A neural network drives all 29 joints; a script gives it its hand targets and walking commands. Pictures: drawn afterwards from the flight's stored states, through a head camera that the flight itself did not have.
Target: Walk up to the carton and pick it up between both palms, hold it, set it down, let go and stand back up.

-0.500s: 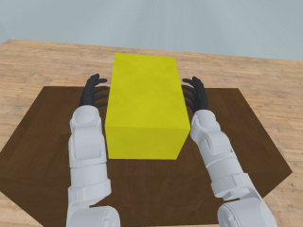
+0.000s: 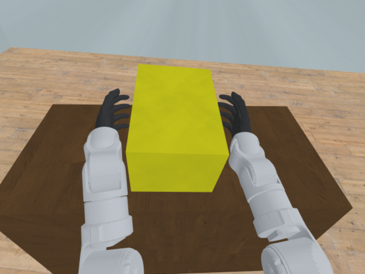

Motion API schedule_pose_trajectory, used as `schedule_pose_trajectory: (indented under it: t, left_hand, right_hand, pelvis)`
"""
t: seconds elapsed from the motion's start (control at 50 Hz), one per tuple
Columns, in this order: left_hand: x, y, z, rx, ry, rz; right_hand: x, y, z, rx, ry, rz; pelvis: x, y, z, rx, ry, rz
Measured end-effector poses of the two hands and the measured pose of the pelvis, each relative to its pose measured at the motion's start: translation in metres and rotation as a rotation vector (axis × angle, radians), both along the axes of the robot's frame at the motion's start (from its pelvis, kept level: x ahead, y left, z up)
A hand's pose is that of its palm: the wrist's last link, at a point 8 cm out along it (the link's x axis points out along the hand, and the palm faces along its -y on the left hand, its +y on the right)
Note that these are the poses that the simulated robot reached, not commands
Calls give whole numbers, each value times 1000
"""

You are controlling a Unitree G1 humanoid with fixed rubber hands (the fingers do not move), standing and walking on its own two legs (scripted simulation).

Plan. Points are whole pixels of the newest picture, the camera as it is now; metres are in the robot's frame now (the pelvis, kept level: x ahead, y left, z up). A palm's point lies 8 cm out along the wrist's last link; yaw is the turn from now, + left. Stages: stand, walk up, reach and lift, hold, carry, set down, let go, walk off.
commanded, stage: hold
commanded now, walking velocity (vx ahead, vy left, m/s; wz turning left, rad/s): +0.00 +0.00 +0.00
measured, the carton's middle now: (173, 125) +0.42 +0.01 +0.13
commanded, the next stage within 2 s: none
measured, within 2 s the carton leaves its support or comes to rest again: neither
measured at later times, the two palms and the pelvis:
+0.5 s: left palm (106, 129) +0.36 +0.15 +0.18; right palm (239, 130) +0.36 -0.12 +0.17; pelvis +0.00 +0.00 +0.00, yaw +0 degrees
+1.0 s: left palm (106, 130) +0.35 +0.15 +0.18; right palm (239, 130) +0.35 -0.12 +0.17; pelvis +0.00 +0.00 +0.00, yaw +0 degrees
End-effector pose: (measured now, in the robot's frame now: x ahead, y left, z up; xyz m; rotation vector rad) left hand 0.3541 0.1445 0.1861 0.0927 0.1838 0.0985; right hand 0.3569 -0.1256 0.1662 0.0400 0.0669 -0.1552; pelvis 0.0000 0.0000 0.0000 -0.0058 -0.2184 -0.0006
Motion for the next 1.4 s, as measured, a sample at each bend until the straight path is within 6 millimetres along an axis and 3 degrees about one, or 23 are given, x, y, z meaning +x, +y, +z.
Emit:
schedule_pose_trajectory:
  t: [1.4]
  left_hand:
    - [-1, -1, 0, -2, -5, -6]
  right_hand:
    - [-3, -1, 3, 1, -15, -6]
  pelvis:
    - [1, 1, 0, -1, -6, -1]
